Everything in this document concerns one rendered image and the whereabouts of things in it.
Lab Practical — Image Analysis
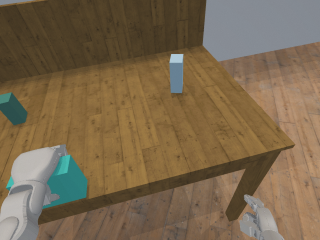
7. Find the sponge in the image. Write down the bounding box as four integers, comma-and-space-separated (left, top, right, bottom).
6, 155, 88, 209

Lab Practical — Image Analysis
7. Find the robot right forearm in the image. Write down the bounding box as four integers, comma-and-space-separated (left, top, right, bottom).
259, 230, 284, 240

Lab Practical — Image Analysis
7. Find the right robot hand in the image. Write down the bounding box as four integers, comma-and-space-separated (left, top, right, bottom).
239, 194, 279, 240

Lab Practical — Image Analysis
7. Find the robot left forearm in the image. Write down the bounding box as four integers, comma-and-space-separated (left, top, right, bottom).
0, 180, 47, 240

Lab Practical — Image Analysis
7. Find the left robot hand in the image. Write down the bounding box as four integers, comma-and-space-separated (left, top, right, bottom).
11, 144, 69, 206

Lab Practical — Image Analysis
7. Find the table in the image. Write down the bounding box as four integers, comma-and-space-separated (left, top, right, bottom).
0, 0, 295, 225

